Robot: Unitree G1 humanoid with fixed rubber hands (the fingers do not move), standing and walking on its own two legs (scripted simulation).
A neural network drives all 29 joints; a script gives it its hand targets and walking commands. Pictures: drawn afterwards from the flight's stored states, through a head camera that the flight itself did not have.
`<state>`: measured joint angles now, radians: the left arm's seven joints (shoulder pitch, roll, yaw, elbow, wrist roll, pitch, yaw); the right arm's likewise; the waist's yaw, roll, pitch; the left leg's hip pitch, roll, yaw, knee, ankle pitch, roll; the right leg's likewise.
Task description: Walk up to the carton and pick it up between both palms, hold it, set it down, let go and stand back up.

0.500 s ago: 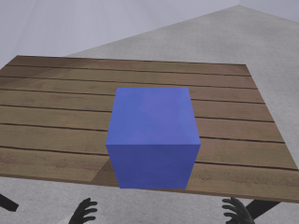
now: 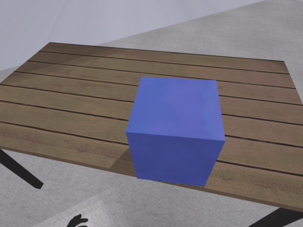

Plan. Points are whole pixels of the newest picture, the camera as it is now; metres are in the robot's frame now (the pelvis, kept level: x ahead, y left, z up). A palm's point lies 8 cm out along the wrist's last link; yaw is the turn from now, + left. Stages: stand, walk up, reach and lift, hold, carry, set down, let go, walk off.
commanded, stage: stand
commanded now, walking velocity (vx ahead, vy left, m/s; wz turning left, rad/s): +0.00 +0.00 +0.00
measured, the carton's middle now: (173, 133) +0.39 -0.03 +0.03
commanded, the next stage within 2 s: none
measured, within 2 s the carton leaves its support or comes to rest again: neither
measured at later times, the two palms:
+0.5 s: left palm out of the picture +0.01 +0.25 -0.12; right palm out of the picture +0.09 -0.23 -0.12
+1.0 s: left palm out of the picture -0.01 +0.24 -0.13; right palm out of the picture +0.06 -0.23 -0.13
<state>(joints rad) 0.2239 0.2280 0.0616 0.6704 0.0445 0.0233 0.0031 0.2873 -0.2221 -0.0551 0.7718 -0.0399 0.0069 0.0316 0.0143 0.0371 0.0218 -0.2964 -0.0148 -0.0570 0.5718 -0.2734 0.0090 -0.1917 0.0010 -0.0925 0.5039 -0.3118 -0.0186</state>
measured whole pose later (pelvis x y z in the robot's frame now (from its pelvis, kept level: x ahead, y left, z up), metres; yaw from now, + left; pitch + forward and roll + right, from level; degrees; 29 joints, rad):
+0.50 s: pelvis -0.01 +0.00 +0.00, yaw +4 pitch +0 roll -1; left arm 0.32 0.20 0.05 0.87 0.03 0.01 0.02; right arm 0.28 -0.19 -0.04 0.81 -0.03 0.01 -0.01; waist 0.03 0.05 -0.02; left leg -0.31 -0.05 -0.12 0.54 -0.23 0.01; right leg -0.18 -0.02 -0.16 0.47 -0.30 -0.02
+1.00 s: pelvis +0.00 +0.00 +0.00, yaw +5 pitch +0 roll -1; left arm 0.29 0.19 0.05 1.02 0.02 0.02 0.04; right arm 0.30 -0.17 -0.03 0.95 -0.02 0.00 -0.04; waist 0.02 0.02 0.00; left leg -0.28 -0.06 -0.14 0.52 -0.23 0.01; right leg -0.15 -0.03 -0.17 0.46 -0.30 -0.01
